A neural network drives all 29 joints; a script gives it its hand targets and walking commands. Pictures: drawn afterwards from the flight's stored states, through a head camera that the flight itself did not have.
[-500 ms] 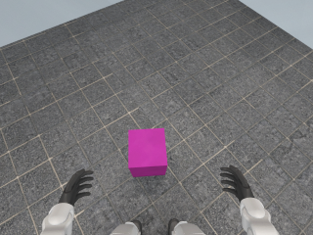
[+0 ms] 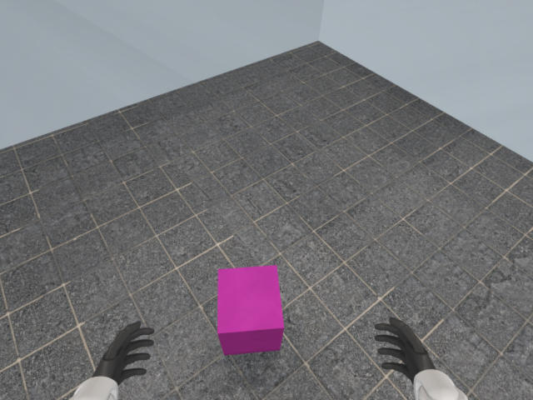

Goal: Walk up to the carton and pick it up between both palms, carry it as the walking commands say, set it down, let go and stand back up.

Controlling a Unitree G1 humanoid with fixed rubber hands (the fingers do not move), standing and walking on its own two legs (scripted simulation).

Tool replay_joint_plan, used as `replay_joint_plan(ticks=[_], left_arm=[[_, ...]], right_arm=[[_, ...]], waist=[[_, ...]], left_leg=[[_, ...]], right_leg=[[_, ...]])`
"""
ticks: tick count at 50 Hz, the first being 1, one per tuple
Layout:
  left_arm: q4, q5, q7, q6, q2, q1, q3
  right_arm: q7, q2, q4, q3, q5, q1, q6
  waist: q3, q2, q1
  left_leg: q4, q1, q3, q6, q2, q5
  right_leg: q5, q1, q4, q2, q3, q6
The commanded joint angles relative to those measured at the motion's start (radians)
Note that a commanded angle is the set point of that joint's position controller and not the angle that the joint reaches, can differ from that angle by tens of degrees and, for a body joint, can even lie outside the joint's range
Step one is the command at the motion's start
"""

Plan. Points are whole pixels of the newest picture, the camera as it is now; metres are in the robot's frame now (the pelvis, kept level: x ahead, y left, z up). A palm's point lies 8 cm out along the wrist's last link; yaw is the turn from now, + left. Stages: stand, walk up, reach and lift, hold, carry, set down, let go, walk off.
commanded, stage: let go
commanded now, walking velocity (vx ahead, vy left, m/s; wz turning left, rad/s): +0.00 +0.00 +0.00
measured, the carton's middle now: (249, 311) +0.47 +0.04 -0.65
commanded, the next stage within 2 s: stand in 0.06 s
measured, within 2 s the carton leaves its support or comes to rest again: neither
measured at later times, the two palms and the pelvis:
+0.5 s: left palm out of the picture +0.13 +0.27 -0.10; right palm (417, 398) +0.13 -0.24 -0.12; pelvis +0.05 +0.00 -0.01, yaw +4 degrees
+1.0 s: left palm out of the picture +0.02 +0.26 -0.12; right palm out of the picture +0.09 -0.25 -0.13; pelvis +0.03 +0.00 -0.01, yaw +6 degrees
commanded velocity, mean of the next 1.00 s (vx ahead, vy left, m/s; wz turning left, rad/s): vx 0.00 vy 0.00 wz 0.00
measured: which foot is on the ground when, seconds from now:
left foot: down 0.00-1.00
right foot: down 0.00-1.00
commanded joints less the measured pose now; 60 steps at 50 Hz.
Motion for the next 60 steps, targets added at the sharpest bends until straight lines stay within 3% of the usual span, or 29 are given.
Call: replay_joint_plan(ticks=[1,3,4,5,6,9,10,11,12,14,16,20,21,25,27,30,32,40,41,42,43,45,49,50,51,52,53,55,60], left_arm=[[-0.116,-0.02,0.034,-0.004,0.074,-0.052,0.024],[-0.103,-0.025,0.044,-0.002,0.09,-0.023,0.034],[0.037,0.017,0.072,-0.126,0.183,0.026,0.06],[0.043,0.045,0.088,-0.168,0.174,0.015,0.055],[0.045,0.036,0.09,-0.194,0.147,-0.006,0.051],[0.096,0.024,0.107,-0.242,0.115,0.037,0.026],[0.109,0.012,0.108,-0.246,0.126,0.037,0.032],[0.112,0.014,0.102,-0.252,0.127,0.018,0.025],[0.118,0.014,0.103,-0.251,0.149,0.025,0.036],[0.158,0.014,0.107,-0.244,0.139,0.094,0.029],[0.163,0.008,0.103,-0.239,0.129,0.066,0.018],[0.192,0.005,0.109,-0.242,0.163,0.11,0.025],[0.202,0.002,0.112,-0.236,0.141,0.117,0.022],[0.212,-0.001,0.117,-0.232,0.16,0.129,0.023],[0.227,0.0,0.111,-0.237,0.141,0.162,0.015],[0.261,-0.007,0.115,-0.223,0.123,0.209,0.009],[0.262,-0.006,0.12,-0.216,0.139,0.214,0.018],[0.289,-0.002,0.121,-0.208,0.144,0.225,0.025],[0.288,-0.007,0.117,-0.205,0.135,0.249,0.025],[0.303,-0.001,0.123,-0.203,0.144,0.256,0.022],[0.309,-0.001,0.119,-0.205,0.145,0.273,0.03],[0.312,0.001,0.124,-0.201,0.149,0.25,0.034],[0.334,-0.002,0.116,-0.194,0.105,0.278,0.02],[0.343,0.0,0.115,-0.197,0.07,0.279,0.011],[0.349,0.001,0.122,-0.193,0.088,0.266,0.016],[0.349,-0.003,0.116,-0.198,0.107,0.305,0.024],[0.367,0.004,0.118,-0.195,0.117,0.297,0.025],[0.369,-0.003,0.114,-0.188,0.092,0.296,0.023],[0.379,0.0,0.115,-0.182,0.106,0.286,0.034]], right_arm=[[-0.013,-0.115,-0.095,-0.033,0.035,-0.037,-0.049],[-0.02,-0.132,-0.078,-0.05,0.031,-0.035,-0.062],[-0.058,-0.178,0.102,-0.032,-0.005,0.095,-0.14],[-0.078,-0.174,0.116,-0.027,-0.02,0.123,-0.18],[-0.083,-0.135,0.126,-0.016,-0.024,0.085,-0.2],[-0.079,-0.103,0.153,-0.004,-0.009,0.071,-0.24],[-0.082,-0.152,0.16,-0.016,-0.017,0.048,-0.247],[-0.076,-0.11,0.172,0.0,-0.001,0.081,-0.249],[-0.081,-0.143,0.19,-0.009,-0.005,0.094,-0.251],[-0.081,-0.115,0.229,0.001,-0.011,0.126,-0.245],[-0.077,-0.122,0.241,0.005,-0.006,0.159,-0.237],[-0.087,-0.139,0.26,0.002,-0.005,0.19,-0.241],[-0.089,-0.154,0.274,0.001,-0.01,0.203,-0.234],[-0.092,-0.133,0.282,0.011,-0.002,0.177,-0.229],[-0.09,-0.14,0.297,0.013,0.0,0.21,-0.232],[-0.096,-0.132,0.307,0.015,0.001,0.215,-0.226],[-0.1,-0.111,0.313,0.026,-0.001,0.208,-0.212],[-0.104,-0.145,0.329,0.014,-0.005,0.224,-0.201],[-0.108,-0.155,0.335,0.011,-0.006,0.227,-0.2],[-0.105,-0.151,0.335,0.01,-0.008,0.218,-0.202],[-0.105,-0.142,0.331,0.02,0.0,0.209,-0.198],[-0.106,-0.137,0.346,0.016,-0.007,0.235,-0.195],[-0.1,-0.101,0.351,0.032,0.004,0.242,-0.193],[-0.105,-0.112,0.36,0.024,0.008,0.267,-0.188],[-0.103,-0.119,0.368,0.019,0.007,0.282,-0.191],[-0.107,-0.144,0.372,0.019,-0.001,0.244,-0.188],[-0.104,-0.12,0.37,0.025,-0.001,0.253,-0.184],[-0.105,-0.137,0.381,0.021,0.0,0.239,-0.184],[-0.116,-0.098,0.397,0.03,-0.001,0.247,-0.17]], waist=[[-0.166,0.013,-0.026],[-0.235,-0.007,-0.019],[-0.323,-0.047,-0.004],[-0.269,-0.046,-0.013],[-0.236,-0.061,0.004],[-0.287,0.038,0.004],[-0.312,0.004,0.015],[-0.298,0.028,-0.01],[-0.272,0.029,0.001],[-0.234,0.048,0.011],[-0.227,-0.031,-0.009],[-0.209,-0.063,-0.006],[-0.215,0.006,0.001],[-0.237,0.029,0.004],[-0.238,-0.043,0.006],[-0.267,-0.034,-0.001],[-0.205,0.03,0.017],[-0.163,-0.012,-0.003],[-0.195,0.019,0.01],[-0.174,-0.026,0.007],[-0.19,0.026,0.022],[-0.106,0.025,0.002],[-0.127,-0.017,0.004],[-0.149,-0.068,-0.013],[-0.154,-0.062,-0.019],[-0.14,-0.032,0.018],[-0.157,-0.013,-0.008],[-0.147,0.035,0.01],[-0.097,0.02,0.015]], left_leg=[[-0.022,0.055,0.069,-0.058,-0.017,0.336],[-0.001,0.055,0.059,-0.067,-0.016,0.422],[0.003,-0.09,-0.037,-0.045,0.096,0.311],[-0.017,-0.166,-0.065,-0.037,0.083,0.208],[-0.009,-0.203,-0.08,-0.029,0.089,0.223],[0.03,-0.147,-0.107,0.007,0.103,0.404],[0.054,-0.159,-0.114,0.027,0.09,0.436],[0.043,-0.184,-0.115,0.013,0.091,0.439],[0.03,-0.236,-0.121,0.011,0.082,0.448],[0.038,-0.237,-0.129,0.011,0.079,0.375],[0.057,-0.269,-0.12,0.002,0.069,0.274],[0.057,-0.284,-0.142,0.008,0.076,0.333],[0.062,-0.264,-0.132,0.007,0.08,0.368],[0.063,-0.281,-0.137,0.018,0.064,0.334],[0.079,-0.274,-0.146,0.019,0.071,0.327],[0.082,-0.256,-0.15,0.023,0.073,0.343],[0.065,-0.296,-0.153,0.019,0.06,0.312],[0.063,-0.294,-0.166,0.029,0.061,0.289],[0.072,-0.288,-0.168,0.032,0.06,0.28],[0.063,-0.287,-0.169,0.025,0.057,0.254],[0.069,-0.304,-0.161,0.026,0.052,0.265],[0.047,-0.335,-0.171,0.024,0.054,0.22],[0.041,-0.343,-0.174,0.02,0.056,0.195],[0.049,-0.309,-0.167,0.021,0.046,0.156],[0.026,-0.298,-0.176,0.019,0.052,0.185],[0.038,-0.321,-0.182,0.026,0.051,0.192],[0.036,-0.287,-0.16,0.014,0.047,0.184],[0.038,-0.283,-0.164,0.016,0.049,0.212],[0.015,-0.324,-0.168,0.003,0.039,0.125]], right_leg=[[0.254,-0.031,-0.04,0.032,-0.09,0.012],[0.337,-0.005,-0.012,0.036,-0.09,0.017],[0.073,0.008,0.032,-0.085,-0.063,0.044],[-0.005,0.001,0.024,-0.094,-0.02,0.042],[0.021,-0.029,0.031,-0.107,0.006,0.041],[0.159,-0.093,0.061,-0.125,0.038,0.009],[0.219,-0.054,0.063,-0.128,0.04,0.01],[0.267,-0.061,0.074,-0.137,0.048,0.002],[0.287,-0.037,0.083,-0.14,0.042,0.002],[0.255,-0.093,0.068,-0.141,0.044,-0.002],[0.302,-0.102,0.056,-0.148,0.044,-0.001],[0.278,-0.125,0.073,-0.131,0.024,-0.002],[0.263,-0.128,0.076,-0.134,0.011,-0.004],[0.247,-0.114,0.072,-0.135,0.011,-0.006],[0.29,-0.132,0.08,-0.136,0.006,-0.006],[0.21,-0.138,0.085,-0.12,-0.021,-0.002],[0.149,-0.15,0.076,-0.119,-0.014,-0.009],[0.141,-0.178,0.055,-0.117,-0.017,-0.014],[0.125,-0.157,0.042,-0.112,-0.014,-0.011],[0.137,-0.16,0.04,-0.121,-0.015,-0.016],[0.114,-0.136,0.05,-0.117,-0.024,-0.01],[0.062,-0.189,0.023,-0.122,-0.009,-0.02],[0.106,-0.147,0.003,-0.138,-0.005,-0.025],[0.14,-0.149,-0.005,-0.144,-0.01,-0.029],[0.124,-0.134,0.006,-0.134,-0.022,-0.029],[0.094,-0.135,0.005,-0.117,-0.021,-0.017],[0.086,-0.147,-0.001,-0.131,-0.009,-0.021],[0.076,-0.145,-0.009,-0.123,-0.031,-0.025],[-0.007,-0.154,-0.029,-0.12,-0.033,-0.032]])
